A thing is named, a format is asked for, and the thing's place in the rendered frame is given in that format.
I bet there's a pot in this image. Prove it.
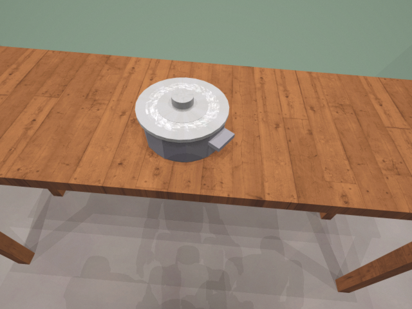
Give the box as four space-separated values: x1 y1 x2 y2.
144 125 235 162

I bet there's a table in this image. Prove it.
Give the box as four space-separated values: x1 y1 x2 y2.
0 46 412 293

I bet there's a lid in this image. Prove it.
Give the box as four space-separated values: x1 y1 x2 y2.
135 77 229 143

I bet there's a knob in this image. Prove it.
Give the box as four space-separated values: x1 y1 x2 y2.
171 88 194 109

